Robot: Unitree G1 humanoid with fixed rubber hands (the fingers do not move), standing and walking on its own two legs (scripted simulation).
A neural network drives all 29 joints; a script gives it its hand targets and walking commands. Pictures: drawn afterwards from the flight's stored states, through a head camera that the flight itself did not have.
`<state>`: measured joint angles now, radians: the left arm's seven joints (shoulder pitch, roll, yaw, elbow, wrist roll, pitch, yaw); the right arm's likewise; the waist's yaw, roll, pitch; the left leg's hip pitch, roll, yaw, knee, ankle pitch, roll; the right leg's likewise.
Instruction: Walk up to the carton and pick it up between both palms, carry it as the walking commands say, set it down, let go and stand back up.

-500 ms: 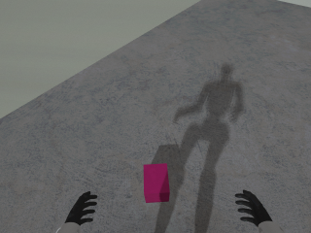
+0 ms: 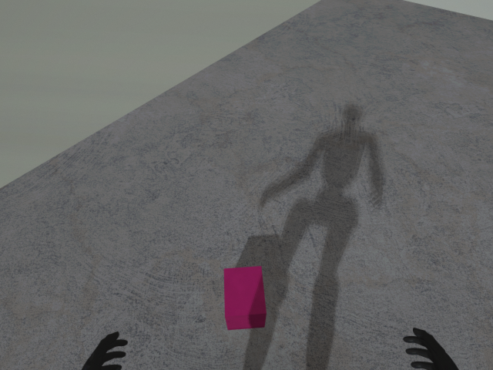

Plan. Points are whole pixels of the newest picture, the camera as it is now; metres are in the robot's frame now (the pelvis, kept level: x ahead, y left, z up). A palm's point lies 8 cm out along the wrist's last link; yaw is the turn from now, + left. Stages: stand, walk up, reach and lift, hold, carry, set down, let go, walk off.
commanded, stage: stand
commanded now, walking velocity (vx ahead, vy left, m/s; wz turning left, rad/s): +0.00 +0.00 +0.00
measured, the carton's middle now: (244, 298) +0.45 +0.04 -0.68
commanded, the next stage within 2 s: none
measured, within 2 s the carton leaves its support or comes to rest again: neither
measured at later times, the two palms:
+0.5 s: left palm out of the picture +0.09 +0.29 -0.10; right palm out of the picture +0.10 -0.30 -0.09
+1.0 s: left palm out of the picture +0.07 +0.30 -0.10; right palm out of the picture +0.07 -0.31 -0.09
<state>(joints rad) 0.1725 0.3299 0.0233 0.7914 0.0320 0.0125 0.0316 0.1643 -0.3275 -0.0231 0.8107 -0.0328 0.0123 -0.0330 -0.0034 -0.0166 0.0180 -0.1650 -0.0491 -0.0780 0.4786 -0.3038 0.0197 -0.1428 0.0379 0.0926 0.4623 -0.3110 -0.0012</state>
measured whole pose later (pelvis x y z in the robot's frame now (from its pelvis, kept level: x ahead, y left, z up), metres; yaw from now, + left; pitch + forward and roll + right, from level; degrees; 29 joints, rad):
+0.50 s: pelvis -0.01 +0.00 +0.01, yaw +0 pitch -2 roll +0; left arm 0.16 0.36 0.01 0.91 0.03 0.00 0.03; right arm 0.14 -0.36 -0.01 0.93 -0.03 0.00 -0.03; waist 0.00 -0.01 0.02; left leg -0.11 -0.04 -0.08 0.40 -0.25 0.02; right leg -0.09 0.04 0.09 0.39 -0.26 0.00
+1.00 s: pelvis -0.02 +0.00 +0.01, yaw +0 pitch -2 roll +0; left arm 0.14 0.37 0.01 0.98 0.02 -0.01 0.02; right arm 0.12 -0.38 0.00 1.00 -0.02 -0.01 -0.02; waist 0.00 -0.01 0.03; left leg -0.10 -0.04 -0.08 0.36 -0.21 0.01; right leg -0.08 0.04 0.09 0.35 -0.22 -0.01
